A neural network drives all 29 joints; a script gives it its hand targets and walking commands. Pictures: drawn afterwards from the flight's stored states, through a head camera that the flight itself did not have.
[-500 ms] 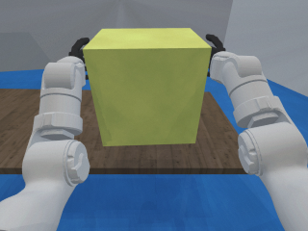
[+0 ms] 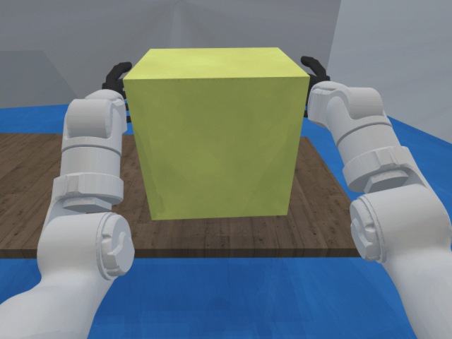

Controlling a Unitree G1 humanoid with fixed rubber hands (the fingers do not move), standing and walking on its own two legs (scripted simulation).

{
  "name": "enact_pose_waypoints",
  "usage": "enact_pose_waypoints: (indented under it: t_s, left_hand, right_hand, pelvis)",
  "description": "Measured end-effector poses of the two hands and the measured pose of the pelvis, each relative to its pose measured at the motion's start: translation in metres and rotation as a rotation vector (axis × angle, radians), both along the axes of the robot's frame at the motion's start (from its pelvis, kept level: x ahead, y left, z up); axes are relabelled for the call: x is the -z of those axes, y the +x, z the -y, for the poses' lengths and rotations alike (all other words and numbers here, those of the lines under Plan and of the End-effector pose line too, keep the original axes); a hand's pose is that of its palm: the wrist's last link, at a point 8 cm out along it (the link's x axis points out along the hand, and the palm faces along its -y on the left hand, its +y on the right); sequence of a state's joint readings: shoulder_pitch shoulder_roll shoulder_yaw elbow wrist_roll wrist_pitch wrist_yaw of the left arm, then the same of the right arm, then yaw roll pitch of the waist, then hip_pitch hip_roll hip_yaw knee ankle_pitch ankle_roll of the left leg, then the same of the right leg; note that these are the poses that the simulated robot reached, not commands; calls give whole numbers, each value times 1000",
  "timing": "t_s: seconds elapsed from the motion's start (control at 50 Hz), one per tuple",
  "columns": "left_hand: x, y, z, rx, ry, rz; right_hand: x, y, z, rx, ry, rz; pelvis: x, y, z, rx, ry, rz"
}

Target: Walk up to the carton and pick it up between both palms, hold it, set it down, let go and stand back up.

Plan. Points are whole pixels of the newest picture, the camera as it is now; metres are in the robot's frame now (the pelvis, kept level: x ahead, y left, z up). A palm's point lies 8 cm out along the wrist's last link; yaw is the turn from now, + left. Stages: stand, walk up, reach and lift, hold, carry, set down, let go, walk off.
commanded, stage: hold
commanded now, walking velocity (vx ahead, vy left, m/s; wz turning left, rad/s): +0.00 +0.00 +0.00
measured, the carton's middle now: (217, 130) +0.38 +0.00 +0.28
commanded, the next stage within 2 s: none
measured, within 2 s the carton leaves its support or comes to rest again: neither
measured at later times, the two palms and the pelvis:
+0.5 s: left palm (114, 100) +0.37 +0.16 +0.34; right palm (319, 92) +0.36 -0.16 +0.36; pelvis +0.00 +0.00 +0.00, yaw +0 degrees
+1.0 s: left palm (114, 103) +0.37 +0.16 +0.34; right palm (317, 97) +0.36 -0.16 +0.35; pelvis +0.00 +0.00 +0.00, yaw +0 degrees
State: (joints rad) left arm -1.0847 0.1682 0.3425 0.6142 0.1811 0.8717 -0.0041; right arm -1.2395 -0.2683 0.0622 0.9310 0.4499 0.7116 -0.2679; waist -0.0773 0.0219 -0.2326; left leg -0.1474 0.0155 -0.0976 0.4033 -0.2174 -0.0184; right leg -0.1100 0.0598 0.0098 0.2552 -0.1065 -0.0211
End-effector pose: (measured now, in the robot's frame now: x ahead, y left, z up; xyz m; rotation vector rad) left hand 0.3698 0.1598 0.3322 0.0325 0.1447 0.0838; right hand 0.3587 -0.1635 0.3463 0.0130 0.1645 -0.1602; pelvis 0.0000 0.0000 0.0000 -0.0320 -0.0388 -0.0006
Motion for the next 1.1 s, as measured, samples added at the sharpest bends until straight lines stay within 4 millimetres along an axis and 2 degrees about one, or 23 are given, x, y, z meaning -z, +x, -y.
enact_pose_waypoints:
  t_s: [0.46, 0.8, 1.1]
  left_hand:
    - [-9, 0, 1, 8, 5, 17]
    - [-3, 0, 0, 2, 10, 6]
    - [-6, 0, 0, 3, 6, 12]
  right_hand:
    - [-10, -2, 1, 6, -7, 12]
    - [0, -1, 0, 2, 9, 0]
    - [-4, -1, 0, 1, 3, 4]
  pelvis:
    - [0, -1, 0, -1, 1, -10]
    - [0, 0, 0, -7, 0, -1]
    - [0, -1, 0, -5, 1, -9]
